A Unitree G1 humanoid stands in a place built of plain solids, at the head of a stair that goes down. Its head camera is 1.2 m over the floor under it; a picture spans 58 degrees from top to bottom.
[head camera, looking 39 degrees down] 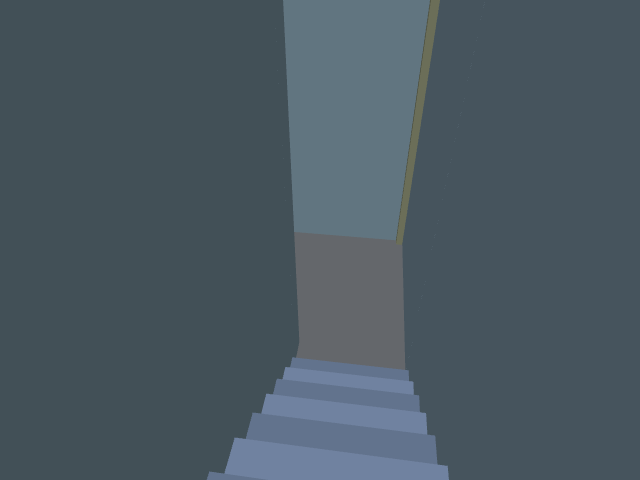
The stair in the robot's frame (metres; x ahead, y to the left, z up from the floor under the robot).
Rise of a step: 0.20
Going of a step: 0.22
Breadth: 0.88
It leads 8 degrees to the right of straight ahead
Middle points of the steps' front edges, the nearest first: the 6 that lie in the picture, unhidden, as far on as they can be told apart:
0.84 -0.08 -0.59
1.06 -0.11 -0.79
1.28 -0.14 -0.98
1.50 -0.16 -1.18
1.73 -0.19 -1.38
1.95 -0.22 -1.57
